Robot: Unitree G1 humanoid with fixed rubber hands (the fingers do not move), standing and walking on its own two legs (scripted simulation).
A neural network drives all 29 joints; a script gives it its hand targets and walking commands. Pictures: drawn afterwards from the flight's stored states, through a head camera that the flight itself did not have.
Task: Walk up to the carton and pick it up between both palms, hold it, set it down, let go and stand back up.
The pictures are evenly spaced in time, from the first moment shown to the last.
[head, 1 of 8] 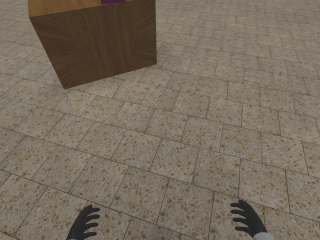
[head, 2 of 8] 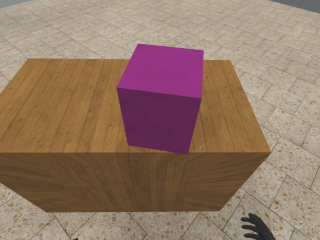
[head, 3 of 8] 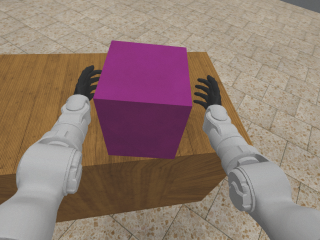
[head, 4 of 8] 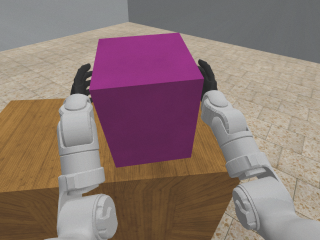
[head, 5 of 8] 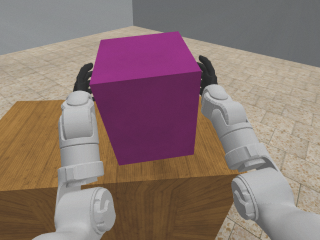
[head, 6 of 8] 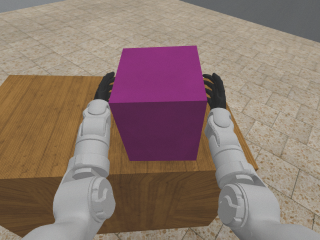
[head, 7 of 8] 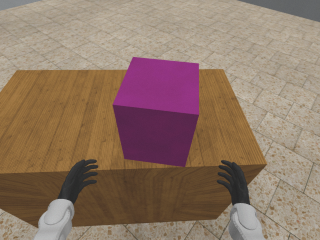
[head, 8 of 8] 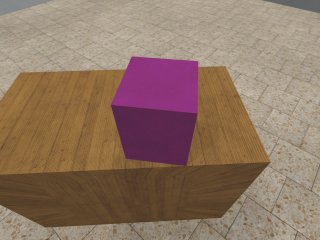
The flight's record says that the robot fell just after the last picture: no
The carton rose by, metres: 0.19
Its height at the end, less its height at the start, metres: +0.00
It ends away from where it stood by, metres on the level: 0.01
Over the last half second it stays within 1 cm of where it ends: yes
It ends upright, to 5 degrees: yes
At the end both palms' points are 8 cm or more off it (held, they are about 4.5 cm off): yes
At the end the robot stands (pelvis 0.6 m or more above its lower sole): yes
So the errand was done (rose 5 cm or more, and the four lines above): yes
